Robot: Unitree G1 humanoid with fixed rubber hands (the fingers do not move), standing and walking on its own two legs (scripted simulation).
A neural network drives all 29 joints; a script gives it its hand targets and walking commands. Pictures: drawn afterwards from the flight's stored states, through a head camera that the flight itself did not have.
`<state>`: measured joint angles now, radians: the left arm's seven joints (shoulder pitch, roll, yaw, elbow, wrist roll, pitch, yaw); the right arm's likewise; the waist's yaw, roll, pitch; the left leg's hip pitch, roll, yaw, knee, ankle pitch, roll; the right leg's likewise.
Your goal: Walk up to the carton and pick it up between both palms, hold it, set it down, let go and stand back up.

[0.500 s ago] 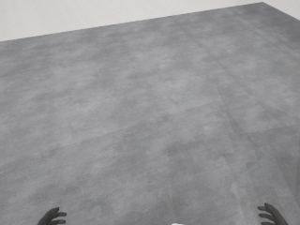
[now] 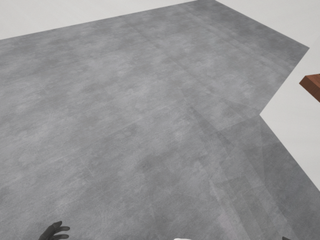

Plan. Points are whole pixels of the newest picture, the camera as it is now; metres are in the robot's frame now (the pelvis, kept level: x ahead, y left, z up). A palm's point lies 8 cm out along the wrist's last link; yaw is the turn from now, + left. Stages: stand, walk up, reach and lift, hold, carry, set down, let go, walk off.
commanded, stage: walk up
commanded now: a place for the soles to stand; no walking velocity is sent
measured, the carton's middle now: out of the picture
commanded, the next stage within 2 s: none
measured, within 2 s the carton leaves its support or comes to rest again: neither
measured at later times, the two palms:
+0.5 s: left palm (91, 202) +0.23 +0.18 -0.09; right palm out of the picture +0.17 -0.43 -0.07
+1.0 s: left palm (126, 156) +0.39 +0.11 -0.12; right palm out of the picture +0.11 -0.41 -0.04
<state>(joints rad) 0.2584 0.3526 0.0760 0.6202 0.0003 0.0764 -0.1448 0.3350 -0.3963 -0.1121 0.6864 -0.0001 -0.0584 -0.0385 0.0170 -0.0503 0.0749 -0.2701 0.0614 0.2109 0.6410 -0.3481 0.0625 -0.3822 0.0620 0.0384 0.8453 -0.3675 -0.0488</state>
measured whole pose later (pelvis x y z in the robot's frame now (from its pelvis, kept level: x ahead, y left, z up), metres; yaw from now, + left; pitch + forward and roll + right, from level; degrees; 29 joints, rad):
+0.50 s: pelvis +0.08 -0.09 -0.01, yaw -13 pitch -1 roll +2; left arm 0.31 0.36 0.08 0.62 0.00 0.07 -0.10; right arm 0.15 -0.41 -0.10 0.69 0.00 -0.06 -0.02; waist 0.03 -0.01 0.05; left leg -0.39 0.07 0.21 1.02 -0.56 -0.01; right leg -0.36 0.04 0.07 0.73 -0.36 -0.05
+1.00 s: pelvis +0.18 -0.09 +0.00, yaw -25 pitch -3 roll -3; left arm 0.29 0.36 0.08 0.62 0.00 0.06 -0.11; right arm 0.39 -0.36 -0.09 0.69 0.00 -0.09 -0.02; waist 0.01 -0.08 0.05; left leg -0.20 0.07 0.17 0.65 -0.40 0.05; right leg -0.46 0.01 0.05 1.00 -0.28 -0.05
